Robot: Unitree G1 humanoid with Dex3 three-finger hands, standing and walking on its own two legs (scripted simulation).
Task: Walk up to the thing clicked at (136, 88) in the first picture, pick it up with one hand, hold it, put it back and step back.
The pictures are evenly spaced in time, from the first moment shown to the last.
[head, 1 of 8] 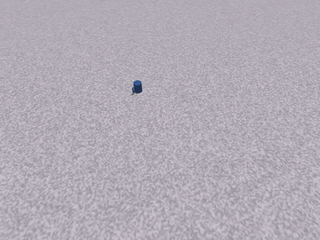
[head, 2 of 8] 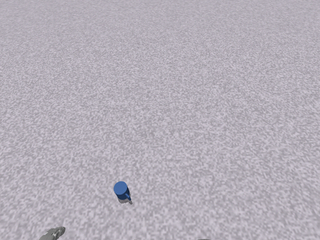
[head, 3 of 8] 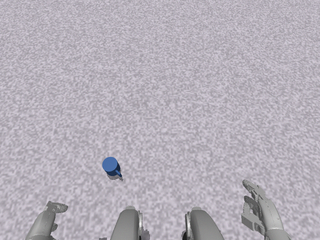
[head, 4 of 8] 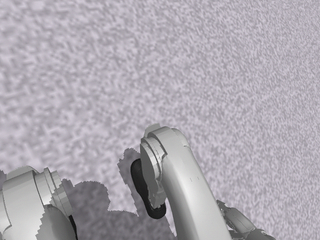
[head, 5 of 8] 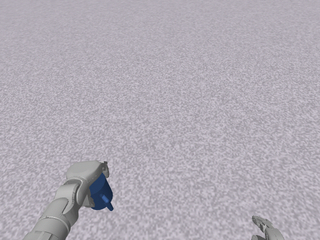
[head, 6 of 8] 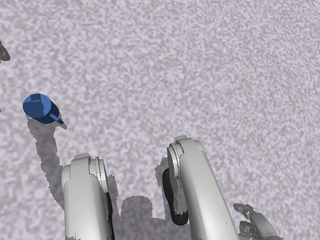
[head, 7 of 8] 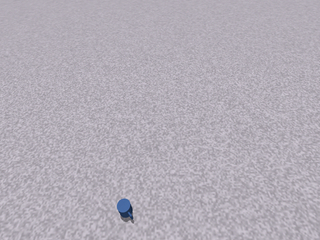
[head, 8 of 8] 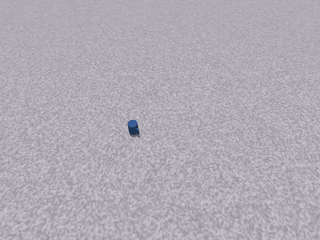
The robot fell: no
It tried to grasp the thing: yes
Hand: left
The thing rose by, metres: 0.63
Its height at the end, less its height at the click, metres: +0.00
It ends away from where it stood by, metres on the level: 0.03
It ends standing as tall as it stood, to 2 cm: yes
